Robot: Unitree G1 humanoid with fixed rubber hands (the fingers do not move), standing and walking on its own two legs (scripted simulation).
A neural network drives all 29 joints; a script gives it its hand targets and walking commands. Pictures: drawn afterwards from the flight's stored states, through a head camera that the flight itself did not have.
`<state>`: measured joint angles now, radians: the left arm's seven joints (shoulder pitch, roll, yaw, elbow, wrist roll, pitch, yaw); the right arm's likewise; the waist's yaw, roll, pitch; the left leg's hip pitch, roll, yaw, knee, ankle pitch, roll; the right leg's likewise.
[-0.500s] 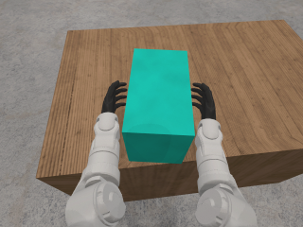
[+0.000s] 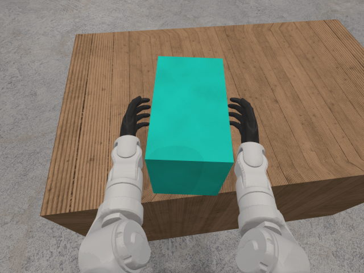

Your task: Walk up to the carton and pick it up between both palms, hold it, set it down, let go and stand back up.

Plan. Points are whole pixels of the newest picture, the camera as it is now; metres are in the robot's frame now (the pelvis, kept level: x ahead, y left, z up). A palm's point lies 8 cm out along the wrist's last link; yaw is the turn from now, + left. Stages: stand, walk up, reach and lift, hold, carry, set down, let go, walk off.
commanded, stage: set down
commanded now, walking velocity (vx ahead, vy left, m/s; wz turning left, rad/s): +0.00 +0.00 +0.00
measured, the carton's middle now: (187, 126) +0.48 -0.03 -0.02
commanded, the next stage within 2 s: none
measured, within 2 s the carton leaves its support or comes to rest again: neither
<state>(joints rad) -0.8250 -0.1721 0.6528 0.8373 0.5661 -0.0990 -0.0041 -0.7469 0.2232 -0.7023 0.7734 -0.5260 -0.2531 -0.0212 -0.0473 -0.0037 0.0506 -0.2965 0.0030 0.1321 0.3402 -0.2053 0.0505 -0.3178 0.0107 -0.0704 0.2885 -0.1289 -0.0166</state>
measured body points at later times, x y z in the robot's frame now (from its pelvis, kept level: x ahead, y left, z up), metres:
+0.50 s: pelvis -0.02 -0.01 -0.03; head +0.10 -0.01 +0.41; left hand +0.46 +0.13 +0.00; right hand +0.43 -0.18 +0.00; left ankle -0.03 +0.09 -0.75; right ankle +0.00 -0.11 -0.75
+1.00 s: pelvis -0.03 -0.02 -0.02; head +0.06 -0.02 +0.42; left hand +0.49 +0.14 +0.13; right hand +0.48 -0.19 +0.12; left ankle -0.03 +0.09 -0.75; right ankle +0.00 -0.11 -0.75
